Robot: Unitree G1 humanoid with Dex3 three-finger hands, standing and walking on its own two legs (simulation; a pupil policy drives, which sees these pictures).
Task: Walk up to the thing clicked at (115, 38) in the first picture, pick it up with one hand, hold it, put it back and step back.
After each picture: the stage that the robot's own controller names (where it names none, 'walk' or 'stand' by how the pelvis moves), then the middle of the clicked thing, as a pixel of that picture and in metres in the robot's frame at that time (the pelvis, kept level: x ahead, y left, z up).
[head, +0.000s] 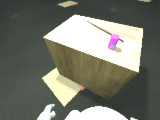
stand; (113, 42) +0.64 -0.13 +0.07
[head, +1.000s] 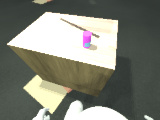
rise first; (86, 40) +0.57 +0.12 +0.10
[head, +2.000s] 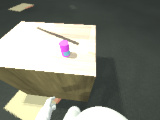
stand; (65, 49) +0.47 +0.24 +0.09
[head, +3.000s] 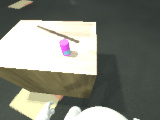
stand; (65, 48) +0.48 +0.24 +0.07
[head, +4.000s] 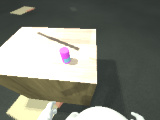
stand; (65, 55) +0.43 +0.24 +0.07
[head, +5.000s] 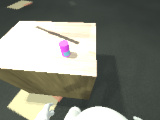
stand; (64, 49) +0.47 +0.24 +0.08
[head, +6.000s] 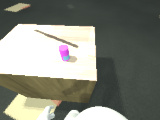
stand; (64, 53) +0.44 +0.24 +0.07
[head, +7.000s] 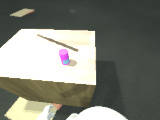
stand; (64, 57) +0.43 +0.24 +0.07
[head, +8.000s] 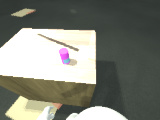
stand; (64, 56) +0.43 +0.24 +0.07
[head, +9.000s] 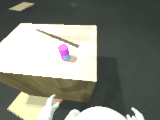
rise first; (64, 53) +0.44 +0.24 +0.07
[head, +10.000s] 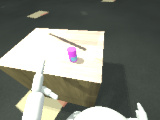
rise first; (72, 54) +0.45 +0.22 +0.07
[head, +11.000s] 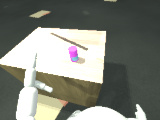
go down; (73, 54) +0.46 +0.21 +0.08
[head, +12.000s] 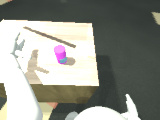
go down; (61, 55) +0.42 +0.20 +0.09
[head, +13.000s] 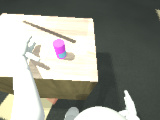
close in; (60, 49) +0.44 +0.21 +0.11
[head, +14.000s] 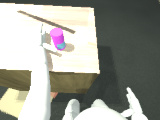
close in; (58, 40) +0.47 +0.20 +0.14
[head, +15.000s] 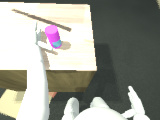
go down; (54, 37) +0.48 +0.21 +0.15
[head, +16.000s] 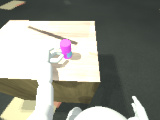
lift; (66, 49) +0.44 +0.18 +0.13
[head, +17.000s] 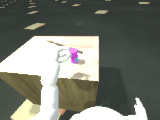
lift; (73, 56) +0.48 +0.19 +0.09
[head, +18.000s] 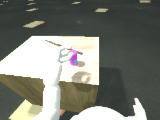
close; (73, 57) +0.46 +0.19 +0.09
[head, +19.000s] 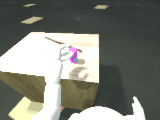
close; (73, 55) +0.47 +0.19 +0.09
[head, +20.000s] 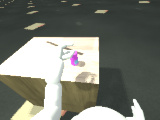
stand; (73, 58) +0.47 +0.19 +0.08
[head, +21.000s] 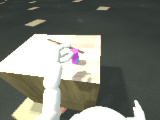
stand; (74, 56) +0.47 +0.18 +0.09
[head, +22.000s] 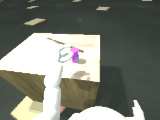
stand; (74, 55) +0.48 +0.18 +0.08
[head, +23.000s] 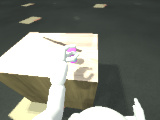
stand; (72, 55) +0.47 +0.19 +0.08
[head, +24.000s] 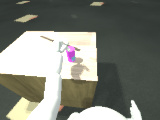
crouch; (71, 54) +0.47 +0.19 +0.08
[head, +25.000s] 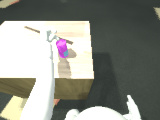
lower; (62, 49) +0.47 +0.20 +0.09
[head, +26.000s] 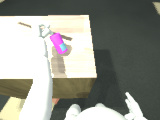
lower; (58, 43) +0.48 +0.20 +0.13
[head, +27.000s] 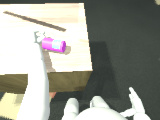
lower; (54, 45) +0.46 +0.19 +0.12
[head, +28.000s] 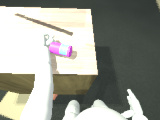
lower; (61, 49) +0.43 +0.18 +0.11
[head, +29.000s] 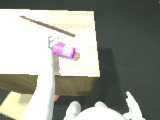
loosen; (64, 50) +0.42 +0.17 +0.11
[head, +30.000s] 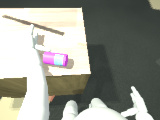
sink last; (56, 59) +0.37 +0.18 +0.11
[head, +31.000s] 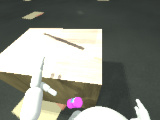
sink last; (74, 102) +0.17 +0.15 -0.13
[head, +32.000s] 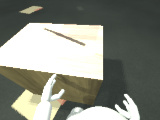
stand; out of the picture -0.06 +0.44 -0.71
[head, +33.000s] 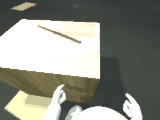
stand; out of the picture -0.13 +0.43 -0.69
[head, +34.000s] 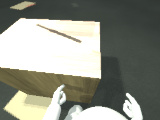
stand; out of the picture -0.20 +0.40 -0.68
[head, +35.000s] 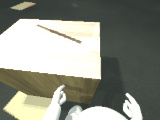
stand; out of the picture -0.26 +0.39 -0.68
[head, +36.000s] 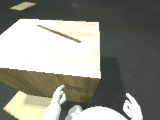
stand; out of the picture -0.30 +0.37 -0.68
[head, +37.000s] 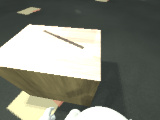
stand; out of the picture -0.33 +0.36 -0.73
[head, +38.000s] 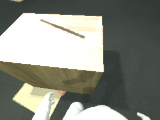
walk; out of the picture -0.33 +0.33 -0.73
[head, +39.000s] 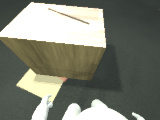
walk; out of the picture -0.14 +0.26 -0.74
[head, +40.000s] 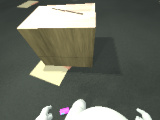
stand; (64, 111) +0.10 +0.35 -0.73
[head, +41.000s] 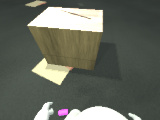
stand; (63, 112) +0.14 +0.31 -0.74
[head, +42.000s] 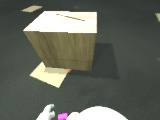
stand; (63, 116) +0.11 +0.32 -0.75
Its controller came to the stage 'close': yes
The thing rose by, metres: 0.01
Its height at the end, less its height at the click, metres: -0.82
